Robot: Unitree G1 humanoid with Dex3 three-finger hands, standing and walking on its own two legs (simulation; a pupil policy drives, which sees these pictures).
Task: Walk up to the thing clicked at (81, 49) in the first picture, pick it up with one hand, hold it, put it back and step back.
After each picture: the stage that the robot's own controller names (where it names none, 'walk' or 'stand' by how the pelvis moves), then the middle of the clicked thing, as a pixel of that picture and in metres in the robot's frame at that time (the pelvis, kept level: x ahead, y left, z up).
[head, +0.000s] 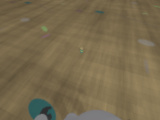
stand; (81, 50) +1.42 +0.22 -0.72
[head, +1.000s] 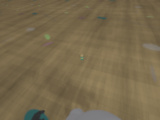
walk; (81, 57) +1.31 +0.29 -0.71
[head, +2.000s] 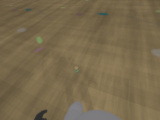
walk; (76, 69) +0.85 +0.34 -0.72
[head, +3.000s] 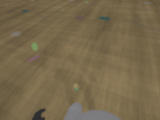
walk; (76, 86) +0.53 +0.25 -0.71
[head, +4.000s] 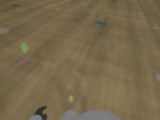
stand; (71, 99) +0.36 +0.19 -0.70
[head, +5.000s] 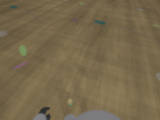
stand; (70, 102) +0.32 +0.21 -0.72
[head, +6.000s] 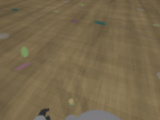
stand; (71, 102) +0.33 +0.21 -0.73
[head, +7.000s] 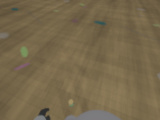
stand; (71, 102) +0.32 +0.21 -0.73
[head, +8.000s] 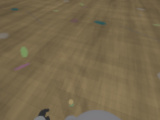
stand; (71, 102) +0.32 +0.21 -0.73
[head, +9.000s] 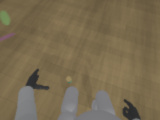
go down; (69, 79) +0.37 +0.20 -0.54
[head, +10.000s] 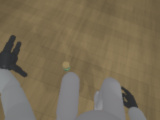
go down; (66, 66) +0.41 +0.22 -0.32
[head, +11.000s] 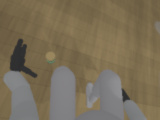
close in; (50, 57) +0.40 +0.25 -0.25
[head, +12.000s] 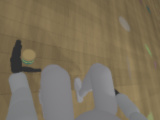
close; (28, 57) +0.40 +0.27 -0.22
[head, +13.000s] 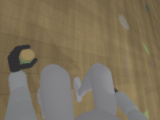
close; (27, 57) +0.39 +0.27 -0.22
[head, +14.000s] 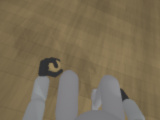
lift; (55, 68) +0.32 +0.25 -0.09
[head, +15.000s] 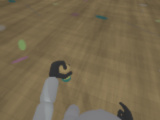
hold; (65, 73) +0.33 +0.17 +0.04
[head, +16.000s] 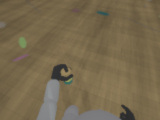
hold; (67, 76) +0.32 +0.17 -0.01
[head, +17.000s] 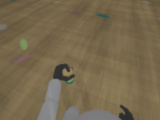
hold; (68, 76) +0.32 +0.16 -0.01
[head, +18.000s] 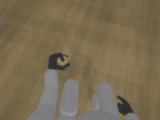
crouch; (63, 64) +0.39 +0.19 -0.09
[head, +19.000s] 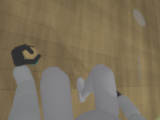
lower; (31, 56) +0.39 +0.26 -0.22
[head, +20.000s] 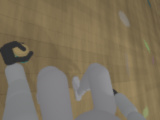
lower; (22, 54) +0.41 +0.28 -0.23
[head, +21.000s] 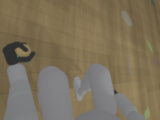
lower; (24, 54) +0.40 +0.28 -0.23
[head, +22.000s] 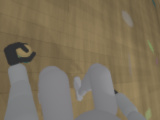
lower; (25, 54) +0.40 +0.28 -0.22
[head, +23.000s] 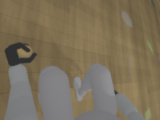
loosen; (25, 55) +0.40 +0.28 -0.22
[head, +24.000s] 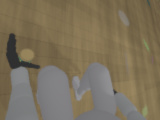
withdraw; (25, 57) +0.39 +0.26 -0.23
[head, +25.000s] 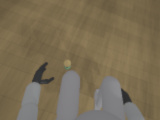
walk; (67, 64) +0.42 +0.21 -0.32
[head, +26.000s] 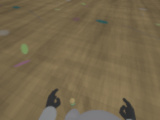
stand; (72, 101) +0.34 +0.17 -0.66
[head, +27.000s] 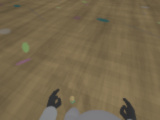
stand; (72, 99) +0.35 +0.19 -0.66
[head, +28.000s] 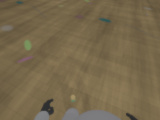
stand; (73, 98) +0.35 +0.18 -0.69
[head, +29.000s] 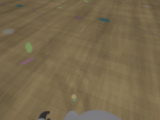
walk; (74, 97) +0.37 +0.18 -0.72
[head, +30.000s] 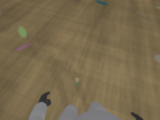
walk; (77, 80) +0.49 +0.12 -0.70
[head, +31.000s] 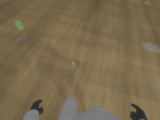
walk; (73, 65) +0.74 +0.23 -0.70
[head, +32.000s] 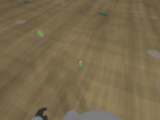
stand; (80, 63) +0.99 +0.20 -0.71
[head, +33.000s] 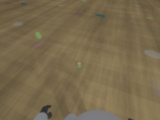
stand; (79, 65) +0.98 +0.20 -0.72
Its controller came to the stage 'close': yes
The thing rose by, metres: 0.71
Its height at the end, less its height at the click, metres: +0.00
